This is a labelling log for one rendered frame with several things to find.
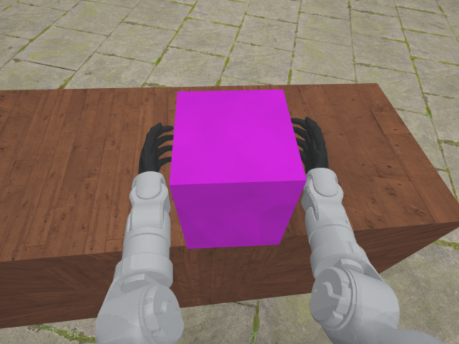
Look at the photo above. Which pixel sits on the pedestal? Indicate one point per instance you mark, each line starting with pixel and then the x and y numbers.
pixel 68 158

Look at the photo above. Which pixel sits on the carton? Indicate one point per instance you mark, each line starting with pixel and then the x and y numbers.
pixel 236 171

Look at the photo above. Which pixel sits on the right robot forearm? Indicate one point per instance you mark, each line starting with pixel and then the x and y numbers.
pixel 328 228

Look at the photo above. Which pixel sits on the robot right upper arm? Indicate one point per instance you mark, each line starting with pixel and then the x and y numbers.
pixel 354 308

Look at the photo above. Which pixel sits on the left robot hand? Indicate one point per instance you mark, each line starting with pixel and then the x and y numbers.
pixel 149 159

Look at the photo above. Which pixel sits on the robot left upper arm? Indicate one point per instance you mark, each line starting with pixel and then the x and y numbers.
pixel 147 315

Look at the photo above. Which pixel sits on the right robot hand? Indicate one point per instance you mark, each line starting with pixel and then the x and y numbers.
pixel 314 154

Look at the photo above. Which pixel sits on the left robot forearm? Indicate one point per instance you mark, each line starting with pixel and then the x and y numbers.
pixel 147 239

